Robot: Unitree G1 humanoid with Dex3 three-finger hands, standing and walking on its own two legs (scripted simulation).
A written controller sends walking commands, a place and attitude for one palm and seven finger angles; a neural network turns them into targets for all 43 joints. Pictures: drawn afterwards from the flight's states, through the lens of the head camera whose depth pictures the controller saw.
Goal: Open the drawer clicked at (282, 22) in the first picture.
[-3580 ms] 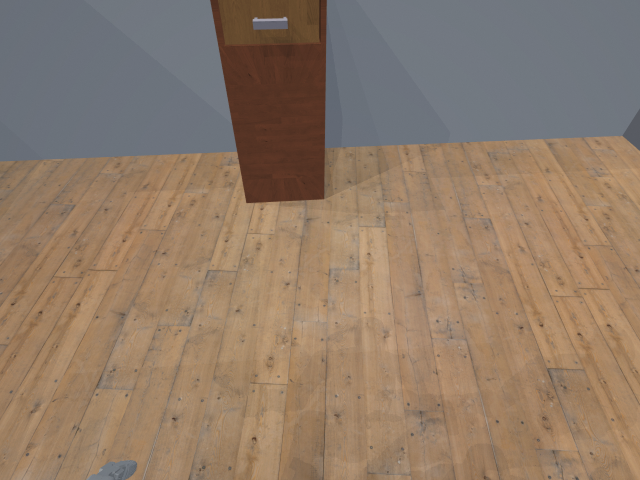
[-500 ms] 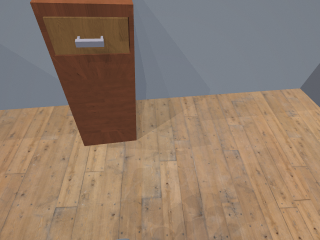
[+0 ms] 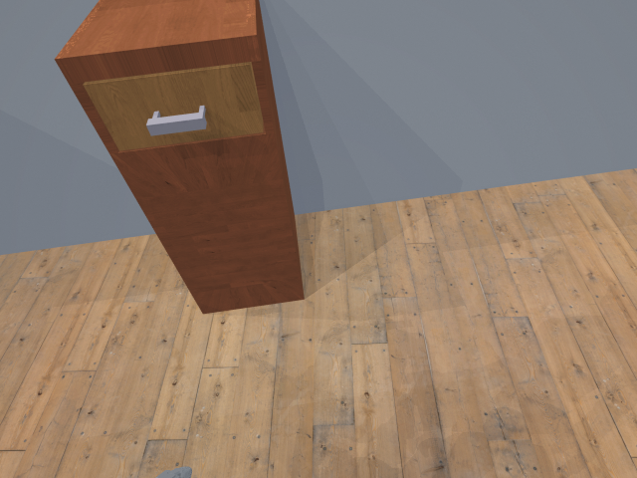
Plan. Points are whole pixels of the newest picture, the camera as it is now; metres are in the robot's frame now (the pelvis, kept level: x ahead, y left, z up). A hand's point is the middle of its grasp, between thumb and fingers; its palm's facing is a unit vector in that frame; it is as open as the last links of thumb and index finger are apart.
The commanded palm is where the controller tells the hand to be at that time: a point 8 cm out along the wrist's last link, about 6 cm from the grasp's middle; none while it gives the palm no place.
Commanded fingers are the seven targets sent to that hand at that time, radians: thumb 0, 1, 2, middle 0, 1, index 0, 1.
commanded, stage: turn to face it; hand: left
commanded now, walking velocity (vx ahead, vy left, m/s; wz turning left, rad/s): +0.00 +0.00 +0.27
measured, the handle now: (178, 118) +0.78 +0.31 +0.05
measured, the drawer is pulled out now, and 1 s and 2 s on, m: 0.00 0.00 0.00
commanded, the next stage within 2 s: take the last steps up to it in 0.12 s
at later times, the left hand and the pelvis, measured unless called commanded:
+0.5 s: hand out of the picture -0.05 +0.22 -0.18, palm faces +0.22 -0.96 -0.18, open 7.4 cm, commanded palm none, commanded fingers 0.00 0.90 0.90 -0.20 -0.30 -0.20 -0.30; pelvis +0.01 +0.04 +0.01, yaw +9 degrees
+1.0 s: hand (200, 457) +0.19 +0.20 -0.16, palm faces +0.22 -0.95 -0.22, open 7.2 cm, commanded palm none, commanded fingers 0.00 0.90 0.90 -0.20 -0.30 -0.20 -0.30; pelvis +0.15 +0.00 +0.00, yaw +9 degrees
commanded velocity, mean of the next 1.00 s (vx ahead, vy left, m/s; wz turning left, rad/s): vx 0.23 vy -0.01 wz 0.08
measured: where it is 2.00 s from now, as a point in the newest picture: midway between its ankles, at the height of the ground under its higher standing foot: outside the picture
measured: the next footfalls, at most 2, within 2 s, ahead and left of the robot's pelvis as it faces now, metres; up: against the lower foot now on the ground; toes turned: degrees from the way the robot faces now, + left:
left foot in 0.38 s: +0.01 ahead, +0.14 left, +0.00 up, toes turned +14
right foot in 0.84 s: +0.23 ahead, -0.08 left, +0.00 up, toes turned -1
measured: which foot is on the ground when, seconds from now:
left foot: up 0.00-0.36, down 0.38-0.84, up 0.86-1.00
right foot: down 0.00-0.38, up 0.40-0.82, down 0.84-1.00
